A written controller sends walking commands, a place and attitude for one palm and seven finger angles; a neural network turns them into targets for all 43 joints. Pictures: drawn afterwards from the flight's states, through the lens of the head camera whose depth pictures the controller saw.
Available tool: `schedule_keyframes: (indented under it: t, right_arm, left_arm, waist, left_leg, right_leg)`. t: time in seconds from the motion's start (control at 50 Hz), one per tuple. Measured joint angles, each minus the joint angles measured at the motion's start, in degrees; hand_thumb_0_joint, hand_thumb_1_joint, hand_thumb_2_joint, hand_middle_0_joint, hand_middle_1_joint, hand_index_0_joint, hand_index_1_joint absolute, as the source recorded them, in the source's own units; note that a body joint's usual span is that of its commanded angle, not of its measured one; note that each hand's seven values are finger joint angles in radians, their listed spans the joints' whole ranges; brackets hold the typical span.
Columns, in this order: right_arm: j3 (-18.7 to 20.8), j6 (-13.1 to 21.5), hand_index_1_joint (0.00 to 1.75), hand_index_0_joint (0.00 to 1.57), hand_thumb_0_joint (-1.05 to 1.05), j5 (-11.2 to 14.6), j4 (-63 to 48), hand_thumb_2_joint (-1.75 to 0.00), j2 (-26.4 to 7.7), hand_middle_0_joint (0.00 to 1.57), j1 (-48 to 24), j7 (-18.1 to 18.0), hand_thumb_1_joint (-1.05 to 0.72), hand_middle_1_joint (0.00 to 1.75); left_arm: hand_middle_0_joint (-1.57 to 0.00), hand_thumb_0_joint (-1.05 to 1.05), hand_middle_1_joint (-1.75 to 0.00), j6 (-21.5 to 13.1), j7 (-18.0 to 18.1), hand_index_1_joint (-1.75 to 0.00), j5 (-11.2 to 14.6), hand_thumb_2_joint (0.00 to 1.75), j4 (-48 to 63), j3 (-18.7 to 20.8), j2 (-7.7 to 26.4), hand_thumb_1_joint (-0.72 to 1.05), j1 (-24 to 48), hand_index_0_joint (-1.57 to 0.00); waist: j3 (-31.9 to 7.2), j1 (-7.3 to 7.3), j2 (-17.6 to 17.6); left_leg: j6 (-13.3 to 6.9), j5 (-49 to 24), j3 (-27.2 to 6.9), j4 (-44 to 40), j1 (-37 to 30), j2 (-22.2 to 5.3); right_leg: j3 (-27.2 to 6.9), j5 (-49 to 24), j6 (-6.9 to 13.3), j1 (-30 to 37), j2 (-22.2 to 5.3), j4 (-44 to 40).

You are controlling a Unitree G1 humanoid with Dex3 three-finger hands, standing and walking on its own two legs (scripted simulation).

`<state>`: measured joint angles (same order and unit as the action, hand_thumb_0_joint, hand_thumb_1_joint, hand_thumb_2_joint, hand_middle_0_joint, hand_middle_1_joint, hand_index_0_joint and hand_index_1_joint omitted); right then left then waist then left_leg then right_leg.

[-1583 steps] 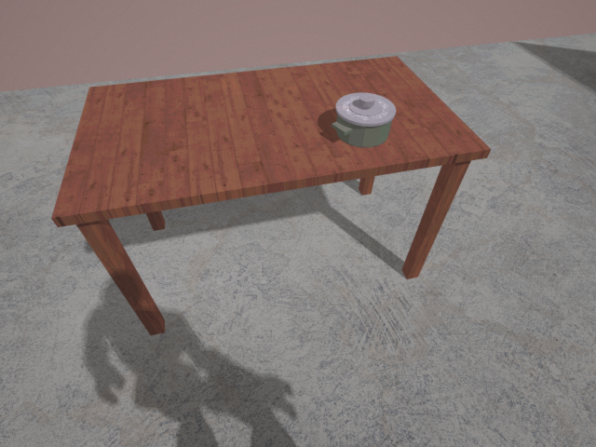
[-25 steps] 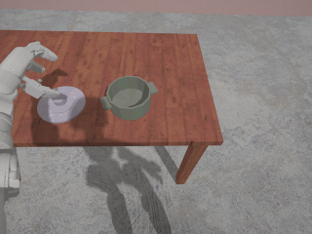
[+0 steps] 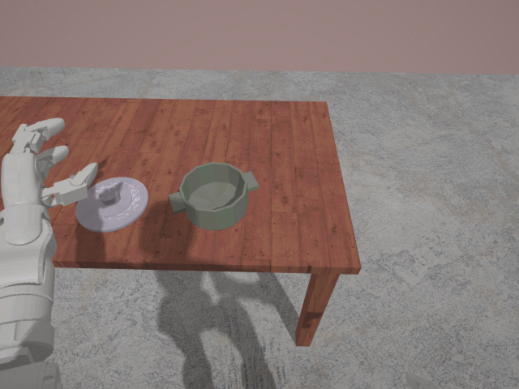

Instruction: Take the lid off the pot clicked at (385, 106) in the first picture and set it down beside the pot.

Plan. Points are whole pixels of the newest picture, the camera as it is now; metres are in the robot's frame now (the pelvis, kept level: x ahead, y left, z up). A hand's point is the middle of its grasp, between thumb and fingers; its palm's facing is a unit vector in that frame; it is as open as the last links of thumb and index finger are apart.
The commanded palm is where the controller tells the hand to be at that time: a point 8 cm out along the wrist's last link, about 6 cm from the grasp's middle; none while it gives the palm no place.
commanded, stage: draw the hand back to the body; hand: left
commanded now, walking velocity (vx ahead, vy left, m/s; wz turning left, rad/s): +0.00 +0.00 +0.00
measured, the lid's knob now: (109, 196) +0.52 +0.38 -0.08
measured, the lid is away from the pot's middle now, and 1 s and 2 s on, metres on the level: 0.25 0.25 0.25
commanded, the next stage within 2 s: step back with the hand held close in 1.18 s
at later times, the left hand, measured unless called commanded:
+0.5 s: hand (59, 241) +0.26 +0.26 +0.15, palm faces +0.44 -0.85 -0.28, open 7.5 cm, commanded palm +0.20 +0.29 +0.17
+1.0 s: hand (41, 325) +0.16 +0.23 +0.15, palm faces +0.38 -0.85 -0.35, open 7.4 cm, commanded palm +0.10 +0.27 +0.17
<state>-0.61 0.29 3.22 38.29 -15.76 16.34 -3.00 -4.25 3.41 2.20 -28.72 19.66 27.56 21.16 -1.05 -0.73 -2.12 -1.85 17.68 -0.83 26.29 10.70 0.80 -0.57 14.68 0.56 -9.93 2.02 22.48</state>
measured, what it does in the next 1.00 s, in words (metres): stands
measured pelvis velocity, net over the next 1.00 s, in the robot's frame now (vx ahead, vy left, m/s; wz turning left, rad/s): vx -0.03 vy -0.01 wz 0.01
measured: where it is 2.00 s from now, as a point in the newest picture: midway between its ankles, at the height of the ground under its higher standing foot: outside the picture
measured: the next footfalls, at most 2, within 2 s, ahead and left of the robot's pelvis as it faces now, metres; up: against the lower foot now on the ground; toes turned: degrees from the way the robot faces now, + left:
none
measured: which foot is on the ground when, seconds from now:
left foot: down 0.00-1.00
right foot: down 0.00-1.00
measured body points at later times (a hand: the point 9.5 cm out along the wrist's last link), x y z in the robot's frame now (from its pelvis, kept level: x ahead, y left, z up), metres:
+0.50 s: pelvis -0.02 -0.02 +0.00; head -0.04 -0.04 +0.45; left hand +0.23 +0.30 +0.17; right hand +0.15 -0.25 -0.09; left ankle -0.05 +0.10 -0.74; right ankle -0.04 -0.12 -0.74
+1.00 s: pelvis -0.03 -0.01 +0.00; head -0.06 -0.03 +0.45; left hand +0.13 +0.27 +0.17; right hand +0.16 -0.23 -0.08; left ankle -0.05 +0.10 -0.74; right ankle -0.04 -0.12 -0.74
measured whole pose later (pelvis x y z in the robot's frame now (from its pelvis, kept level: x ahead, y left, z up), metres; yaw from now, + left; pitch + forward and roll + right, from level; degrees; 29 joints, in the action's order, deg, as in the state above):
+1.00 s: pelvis -0.03 -0.01 +0.00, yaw +1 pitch -5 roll -1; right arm -1.4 7.5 0.6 37.5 -12.7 10.8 -3.7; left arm -6.2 3.8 5.0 20.8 15.9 18.6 -26.3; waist 0.7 3.0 -4.0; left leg -0.9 14.4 -1.5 22.7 3.1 0.5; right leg 0.1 12.0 1.4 -2.6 2.3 19.7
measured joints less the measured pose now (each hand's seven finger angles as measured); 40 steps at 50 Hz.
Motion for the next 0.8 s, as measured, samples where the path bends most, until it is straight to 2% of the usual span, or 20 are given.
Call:
schedule_keyframes:
  t: [0.44,0.8]
  right_arm:
    - [-1.17,3.75,0.3,0.2,0.01,-0.45,0.18,-0.9,1.76,0.2,-4.96,-0.69,-0.9,0.3]
    - [-0.94,6.54,0.3,0.2,0.02,-1.85,0.09,-0.9,2.62,0.2,-5.7,-0.84,-0.9,0.3]
  left_arm:
    - [-0.21,0.01,-0.36,-0.64,0.82,-0.36,2.74,0.87,19.69,-0.8,-5.36,0.82,-18.86,-0.22]
    - [-0.2,0.01,-0.3,-1.93,0.68,-0.3,3.24,0.9,38.84,-2.64,-8.58,0.89,-36.44,-0.21]
  waist:
    - [1.46,2.0,-1.44]
    - [2.05,3.18,-1.89]
  left_leg:
    - [1.42,-2.68,-0.79,-3.2,-5.5,-0.68]
    - [1.28,-3.65,-0.59,-4.34,-7.71,-0.54]
  right_leg:
    - [0.81,-1.61,1.4,4.88,0.62,-1.5]
    - [0.64,-2.69,1.21,7.14,0.44,-2.78]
